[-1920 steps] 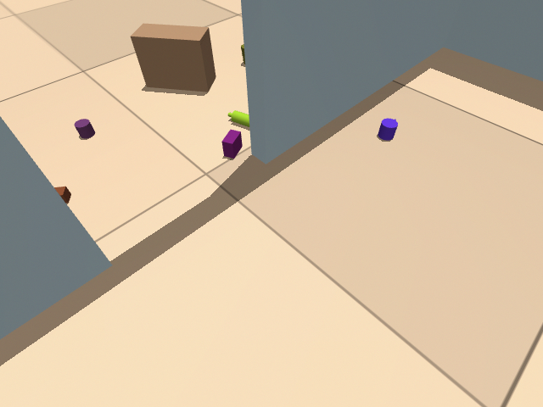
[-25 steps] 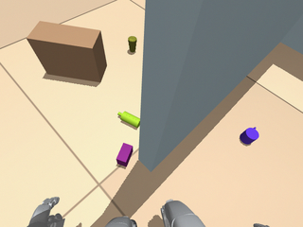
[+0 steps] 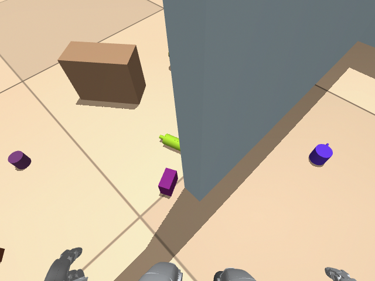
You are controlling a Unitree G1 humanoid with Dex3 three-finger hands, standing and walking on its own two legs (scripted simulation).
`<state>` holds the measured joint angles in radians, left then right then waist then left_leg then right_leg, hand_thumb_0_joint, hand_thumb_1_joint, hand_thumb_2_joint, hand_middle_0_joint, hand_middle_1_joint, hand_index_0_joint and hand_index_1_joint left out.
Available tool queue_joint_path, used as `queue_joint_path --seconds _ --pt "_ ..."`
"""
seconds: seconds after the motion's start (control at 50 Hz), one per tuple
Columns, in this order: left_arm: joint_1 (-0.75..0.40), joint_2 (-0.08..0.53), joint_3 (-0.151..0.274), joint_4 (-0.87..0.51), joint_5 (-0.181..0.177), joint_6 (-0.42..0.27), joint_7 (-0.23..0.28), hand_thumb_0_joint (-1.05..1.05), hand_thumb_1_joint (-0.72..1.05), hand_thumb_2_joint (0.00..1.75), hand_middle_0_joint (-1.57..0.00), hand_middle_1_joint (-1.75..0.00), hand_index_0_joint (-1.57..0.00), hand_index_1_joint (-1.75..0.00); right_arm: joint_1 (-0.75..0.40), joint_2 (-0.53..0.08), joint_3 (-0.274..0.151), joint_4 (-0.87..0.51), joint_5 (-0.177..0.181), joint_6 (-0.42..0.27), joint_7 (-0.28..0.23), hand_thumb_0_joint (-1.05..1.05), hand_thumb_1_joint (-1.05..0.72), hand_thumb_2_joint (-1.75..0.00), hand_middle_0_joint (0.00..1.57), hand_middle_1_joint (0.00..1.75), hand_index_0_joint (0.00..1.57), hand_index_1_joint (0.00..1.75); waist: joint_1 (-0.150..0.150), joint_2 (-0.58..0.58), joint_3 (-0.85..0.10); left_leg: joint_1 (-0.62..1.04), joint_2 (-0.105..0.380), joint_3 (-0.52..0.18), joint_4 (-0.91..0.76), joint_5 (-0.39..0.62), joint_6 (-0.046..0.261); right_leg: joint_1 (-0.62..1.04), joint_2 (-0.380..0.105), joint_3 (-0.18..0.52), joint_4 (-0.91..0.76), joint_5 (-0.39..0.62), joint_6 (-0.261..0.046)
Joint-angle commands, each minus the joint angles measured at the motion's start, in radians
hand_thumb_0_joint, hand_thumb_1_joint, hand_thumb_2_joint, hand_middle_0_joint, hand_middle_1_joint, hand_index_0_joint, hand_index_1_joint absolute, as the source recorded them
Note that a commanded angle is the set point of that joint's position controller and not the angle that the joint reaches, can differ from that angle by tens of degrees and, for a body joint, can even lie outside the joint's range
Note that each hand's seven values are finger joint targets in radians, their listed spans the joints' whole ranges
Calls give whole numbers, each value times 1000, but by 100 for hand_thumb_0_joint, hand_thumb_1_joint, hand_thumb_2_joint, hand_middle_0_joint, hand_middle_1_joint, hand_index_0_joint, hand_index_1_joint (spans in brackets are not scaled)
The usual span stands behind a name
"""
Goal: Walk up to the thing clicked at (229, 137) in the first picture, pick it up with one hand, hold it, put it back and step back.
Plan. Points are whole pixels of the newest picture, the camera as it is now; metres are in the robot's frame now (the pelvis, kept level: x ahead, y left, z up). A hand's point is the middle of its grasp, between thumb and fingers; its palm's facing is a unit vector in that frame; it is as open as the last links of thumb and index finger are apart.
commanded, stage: step back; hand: left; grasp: from above
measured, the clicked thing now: (168, 182) +0.62 +0.16 -0.71
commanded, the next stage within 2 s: none
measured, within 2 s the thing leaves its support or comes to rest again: neither
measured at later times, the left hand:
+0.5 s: hand out of the picture -0.08 +0.27 -0.17, palm faces -0.04 -0.92 -0.39, open 7.4 cm
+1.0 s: hand out of the picture -0.19 +0.23 -0.15, palm faces +0.04 -0.93 -0.35, open 7.4 cm
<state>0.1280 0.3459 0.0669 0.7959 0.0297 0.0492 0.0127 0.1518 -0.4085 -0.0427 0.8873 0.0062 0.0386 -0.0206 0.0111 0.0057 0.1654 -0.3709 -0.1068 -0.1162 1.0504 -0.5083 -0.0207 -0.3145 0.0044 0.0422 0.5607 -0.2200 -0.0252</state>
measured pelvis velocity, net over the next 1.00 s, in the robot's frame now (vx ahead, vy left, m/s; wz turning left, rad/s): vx -0.33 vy -0.04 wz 0.07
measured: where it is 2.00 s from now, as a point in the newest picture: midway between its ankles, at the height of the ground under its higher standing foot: outside the picture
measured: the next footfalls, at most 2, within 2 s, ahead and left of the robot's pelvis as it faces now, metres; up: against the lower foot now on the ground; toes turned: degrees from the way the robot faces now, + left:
left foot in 0.12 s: -0.02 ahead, +0.12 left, +0.00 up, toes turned +0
right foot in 0.54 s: -0.17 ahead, -0.16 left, +0.00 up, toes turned +1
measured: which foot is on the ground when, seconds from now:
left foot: up 0.00-0.10, down 0.12-0.58, up 0.60-0.86, down 0.88-1.00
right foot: down 0.00-0.14, up 0.16-0.52, down 0.54-0.90, up 0.92-1.00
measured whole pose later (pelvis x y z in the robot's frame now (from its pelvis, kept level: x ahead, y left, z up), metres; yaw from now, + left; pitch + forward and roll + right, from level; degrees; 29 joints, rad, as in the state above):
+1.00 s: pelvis -0.33 -0.04 -0.01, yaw +4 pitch -3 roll -1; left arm 0.07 0.39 0.07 0.77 0.02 0.10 0.01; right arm 0.22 -0.35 -0.03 0.88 -0.04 0.02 -0.02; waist -0.03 -0.05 0.19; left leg -0.27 -0.02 -0.04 0.65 -0.32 0.03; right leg -0.49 0.06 0.09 1.09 -0.53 -0.01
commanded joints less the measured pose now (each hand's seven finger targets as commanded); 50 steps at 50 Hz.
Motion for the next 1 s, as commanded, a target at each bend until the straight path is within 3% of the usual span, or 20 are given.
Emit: queue_joint_path --seconds 0.0,0.08,0.12,0.14,0.16,0.22,0.36,0.46,0.52,0.54,0.56,0.58,0.66,0.78,0.82,0.86,0.88,0.9,0.92,0.98 --pt "27 239 73 -100 8 -17 15 0 90 90 -20 -30 -20 -30 43 -145 -39 -82 -9 -37 -18 0 -90 -90 20 30 20 30 31 -205 -259 -68 71 58 -299 -14 -8 353 -226 192 -44 487 -193" --pt "-11 249 61 -116 -8 9 2 0 90 90 -20 -30 -20 -30 114 -152 -66 -48 -34 -45 -10 0 -90 -90 20 30 20 30 -19 -153 -240 185 83 92 -677 359 32 143 -155 142 51 270 -96" --pt "-10 189 52 -131 -15 9 0 0 90 90 -20 -30 -20 -30 71 -308 -99 -69 -56 -46 -5 0 -90 -90 20 30 20 30 -18 214 -206 284 430 -373 -748 485 174 -216 88 16 317 -304 -1" --pt "-86 232 75 -138 0 7 17 0 90 90 -20 -30 -20 -30 48 -367 -110 -92 -48 -45 -2 0 -90 -90 20 30 20 30 -81 241 -170 73 550 -465 -767 512 321 -144 91 120 514 -447 25" --pt "-96 257 80 -127 4 9 18 0 90 90 -20 -30 -20 -30 -10 -340 -106 -98 -46 -54 -13 0 -90 -90 20 30 20 30 -56 196 -127 -10 563 -465 -770 500 336 -113 65 185 656 -401 18" --pt "54 229 80 -60 -22 12 6 0 90 90 -20 -30 -20 -30 -105 -216 -70 -121 -49 -56 -17 0 -90 -90 20 30 20 30 51 87 -130 119 333 -91 -670 651 205 -195 123 188 746 -247 5" --pt "58 211 71 -74 -6 -2 3 0 90 90 -20 -30 -20 -30 23 -220 -84 -122 -32 -50 -19 0 -90 -90 20 30 20 30 -35 156 -210 367 379 -103 -594 689 278 -194 63 116 482 -295 75" --pt "120 210 72 -24 -8 -10 -10 0 90 90 -20 -30 -20 -30 -15 -251 -89 -148 -42 -28 -9 0 -90 -90 20 30 20 30 -26 224 -251 239 352 -84 -562 564 231 24 18 2 94 -233 42" --pt "238 242 86 41 10 -17 -14 0 90 90 -20 -30 -20 -30 -66 -227 -80 -160 -21 -8 -4 0 -90 -90 20 30 20 30 35 116 -258 17 269 -43 -454 340 128 213 -19 39 -141 -52 -17" --pt "212 319 107 17 24 -21 -16 0 90 90 -20 -30 -20 -30 -60 -168 -65 -177 -15 -9 -6 0 -90 -90 20 30 20 30 31 -120 -208 -177 110 0 -291 112 57 200 -194 339 -197 -109 -76" --pt "106 413 123 -36 19 -13 -19 0 90 90 -20 -30 -20 -30 -80 -161 -70 -185 -13 -9 -23 0 -90 -90 20 30 20 30 53 -285 -153 -141 4 40 -58 -94 11 -51 -370 474 -287 -168 -232" --pt "8 432 123 -73 22 -17 -11 0 90 90 -20 -30 -20 -30 -63 -210 -89 -166 -18 -7 -29 0 -90 -90 20 30 20 30 34 -326 -87 -75 59 -25 100 -101 7 -231 -441 561 -338 -200 -286" --pt "-91 263 86 -93 17 -22 3 0 90 90 -20 -30 -20 -30 49 -165 -61 -97 -5 -21 -17 0 -90 -90 20 30 20 30 -40 -178 -105 -100 -24 -16 156 65 10 -54 -186 126 -142 178 -148" --pt "25 256 82 -104 20 -8 20 0 90 90 -20 -30 -20 -30 49 -139 -47 -117 -24 -44 -21 0 -90 -90 20 30 20 30 31 -248 -200 -94 85 73 -327 -4 8 279 -238 157 -6 412 -168" --pt "-2 259 74 -112 1 4 16 0 90 90 -20 -30 -20 -30 125 -141 -55 -82 -32 -51 -20 0 -90 -90 20 30 20 30 -1 -212 -243 34 85 112 -587 182 23 271 -222 126 109 437 -137" --pt "29 214 54 -129 -7 20 5 0 90 90 -20 -30 -20 -30 126 -194 -78 -72 -44 -54 -20 0 -90 -90 20 30 20 30 14 -57 -269 223 178 -38 -687 496 58 67 -125 73 217 201 -60" --pt "38 175 46 -135 -17 20 3 0 90 90 -20 -30 -20 -30 95 -290 -97 -85 -53 -49 -19 0 -90 -90 20 30 20 30 28 174 -252 296 391 -319 -677 677 156 -175 25 -23 389 -193 -7" --pt "-48 222 63 -147 -12 22 17 0 90 90 -20 -30 -20 -30 82 -374 -107 -106 -48 -47 -15 0 -90 -90 20 30 20 30 -37 215 -224 115 525 -439 -695 676 309 -143 49 66 537 -433 13" --pt "-73 257 72 -139 -6 23 21 0 90 90 -20 -30 -20 -30 25 -376 -112 -115 -48 -56 -26 0 -90 -90 20 30 20 30 -32 229 -170 3 582 -507 -726 642 356 -104 10 154 672 -428 14" --pt "33 237 71 -79 -23 25 6 0 90 90 -20 -30 -20 -30 -59 -233 -68 -130 -52 -55 -32 0 -90 -90 20 30 20 30 45 94 -172 93 354 -106 -609 769 240 -159 89 163 756 -297 8"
